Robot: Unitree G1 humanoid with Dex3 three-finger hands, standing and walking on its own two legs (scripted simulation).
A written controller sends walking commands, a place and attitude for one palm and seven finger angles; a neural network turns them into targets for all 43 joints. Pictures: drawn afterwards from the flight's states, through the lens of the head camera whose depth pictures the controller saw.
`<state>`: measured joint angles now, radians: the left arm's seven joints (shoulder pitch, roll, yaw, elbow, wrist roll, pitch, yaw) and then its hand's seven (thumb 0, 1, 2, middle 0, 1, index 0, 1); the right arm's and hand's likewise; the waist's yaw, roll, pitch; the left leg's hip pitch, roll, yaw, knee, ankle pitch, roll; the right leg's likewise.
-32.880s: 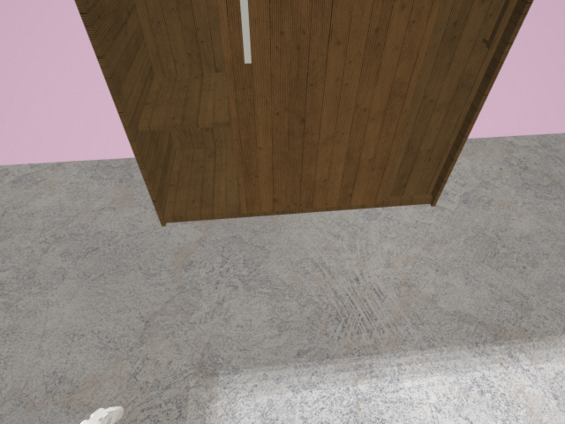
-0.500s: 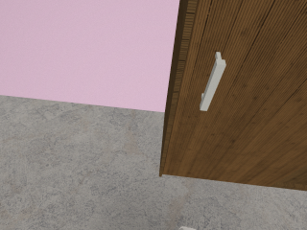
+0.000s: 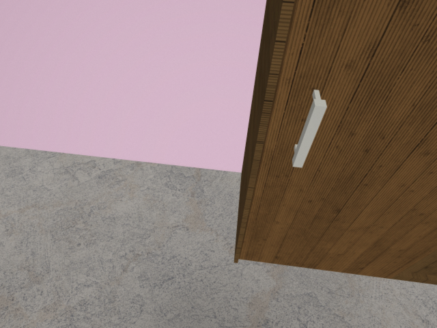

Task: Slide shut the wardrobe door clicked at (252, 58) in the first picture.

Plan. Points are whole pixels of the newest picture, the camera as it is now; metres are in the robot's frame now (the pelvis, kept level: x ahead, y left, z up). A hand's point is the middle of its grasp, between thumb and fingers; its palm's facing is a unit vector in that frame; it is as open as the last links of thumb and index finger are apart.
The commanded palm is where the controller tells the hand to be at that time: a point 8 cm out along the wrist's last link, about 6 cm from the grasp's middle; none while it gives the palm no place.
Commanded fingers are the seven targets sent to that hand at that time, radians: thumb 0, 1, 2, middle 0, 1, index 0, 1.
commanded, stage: come to a stop and stand still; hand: right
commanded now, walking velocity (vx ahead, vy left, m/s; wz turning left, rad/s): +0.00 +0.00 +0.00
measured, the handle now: (306, 130) +0.50 -0.15 +0.10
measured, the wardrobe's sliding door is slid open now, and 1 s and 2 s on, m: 0.00 0.00 0.00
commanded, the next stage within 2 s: look again from close up in 0.68 s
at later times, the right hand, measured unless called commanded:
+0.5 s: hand out of the picture +0.03 -0.20 -0.17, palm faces -0.01 +0.97 -0.24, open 7.4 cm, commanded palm none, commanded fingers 0.00 -0.90 -0.90 0.20 0.30 0.20 0.30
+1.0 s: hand out of the picture +0.04 -0.19 -0.18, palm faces -0.02 +0.98 -0.21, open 7.3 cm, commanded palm none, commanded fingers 0.00 -0.90 -0.90 0.20 0.30 0.20 0.30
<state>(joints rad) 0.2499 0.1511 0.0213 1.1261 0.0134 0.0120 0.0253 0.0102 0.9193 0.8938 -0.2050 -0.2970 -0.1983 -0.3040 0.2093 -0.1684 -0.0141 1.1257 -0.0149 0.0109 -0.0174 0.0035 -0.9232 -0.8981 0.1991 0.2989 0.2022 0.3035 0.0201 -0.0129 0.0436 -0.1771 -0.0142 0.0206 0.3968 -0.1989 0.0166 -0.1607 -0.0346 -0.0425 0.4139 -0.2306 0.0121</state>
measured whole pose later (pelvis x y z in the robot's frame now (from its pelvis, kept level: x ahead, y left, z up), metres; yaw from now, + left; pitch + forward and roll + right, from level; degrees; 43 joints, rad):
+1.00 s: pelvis +0.02 +0.00 +0.00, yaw +1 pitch -1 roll -1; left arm 0.24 0.19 0.00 1.12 0.01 -0.03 0.03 0.01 0.91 0.89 -0.20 -0.30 -0.20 -0.30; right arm 0.24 -0.18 0.01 1.11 -0.02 -0.02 -0.02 0.01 -0.91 -0.90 0.20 0.30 0.20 0.30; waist 0.00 0.01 0.03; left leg -0.20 0.00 0.00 0.48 -0.27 0.01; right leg -0.15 -0.02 -0.06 0.44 -0.28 0.00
